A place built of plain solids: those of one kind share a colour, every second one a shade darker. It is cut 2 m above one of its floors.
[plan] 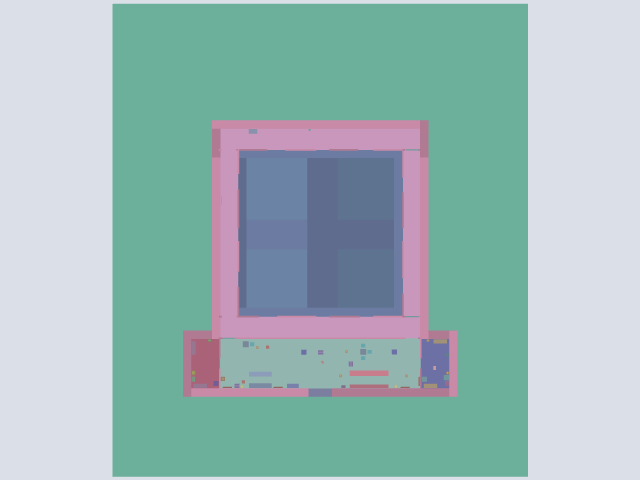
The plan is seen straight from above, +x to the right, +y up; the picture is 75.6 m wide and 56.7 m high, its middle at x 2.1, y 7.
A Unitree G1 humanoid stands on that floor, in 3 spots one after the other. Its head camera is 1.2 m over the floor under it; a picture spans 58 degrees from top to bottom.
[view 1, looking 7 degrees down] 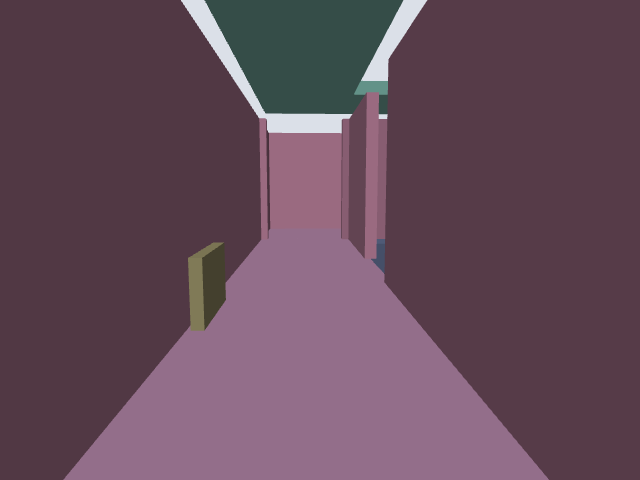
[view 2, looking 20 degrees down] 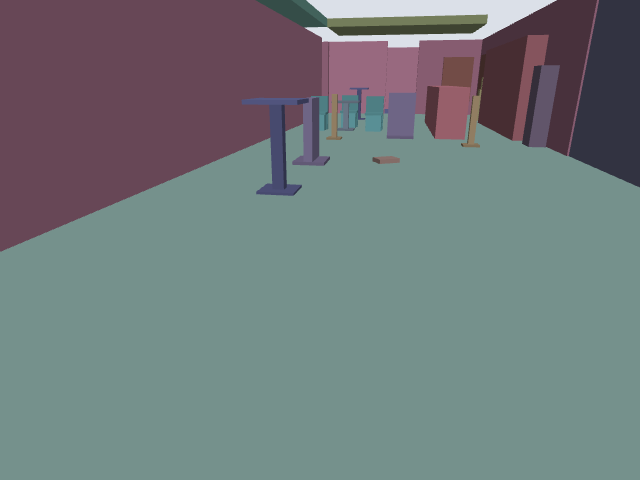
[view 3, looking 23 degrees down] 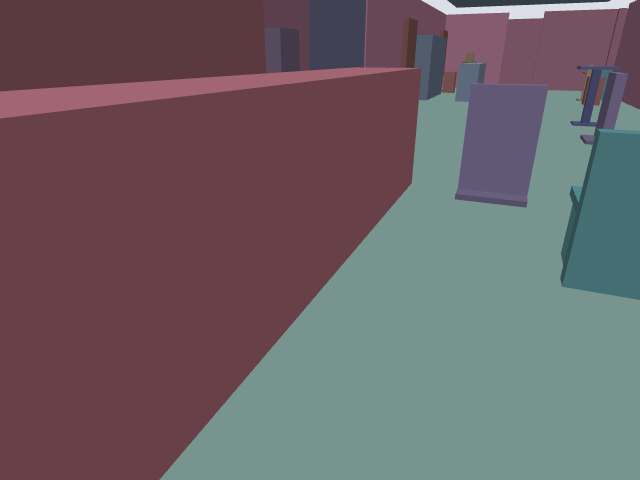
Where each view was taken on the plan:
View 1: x -8.64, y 7.64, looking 88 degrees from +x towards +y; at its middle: floor_corr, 9.85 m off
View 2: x -4.64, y -7.61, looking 10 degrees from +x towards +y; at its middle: floor_foyer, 3.51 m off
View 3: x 9.96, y -7.61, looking -157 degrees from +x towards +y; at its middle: bar_foyer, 2.28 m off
